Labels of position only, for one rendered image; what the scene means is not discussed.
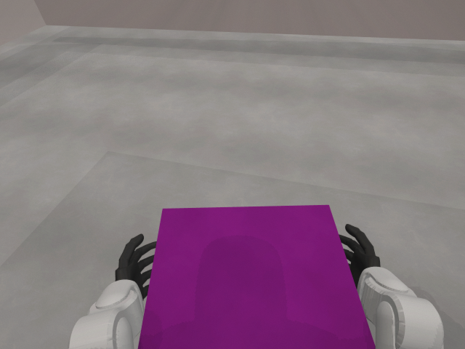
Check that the carton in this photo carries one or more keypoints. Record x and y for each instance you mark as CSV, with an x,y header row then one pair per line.
x,y
252,277

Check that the left robot hand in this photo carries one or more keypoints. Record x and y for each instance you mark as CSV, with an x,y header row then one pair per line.
x,y
130,269

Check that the robot right forearm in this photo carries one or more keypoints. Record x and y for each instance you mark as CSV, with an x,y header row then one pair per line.
x,y
402,320

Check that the right robot hand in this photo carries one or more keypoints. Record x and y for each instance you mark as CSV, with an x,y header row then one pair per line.
x,y
363,256

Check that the robot left forearm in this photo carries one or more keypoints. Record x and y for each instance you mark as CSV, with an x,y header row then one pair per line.
x,y
113,321

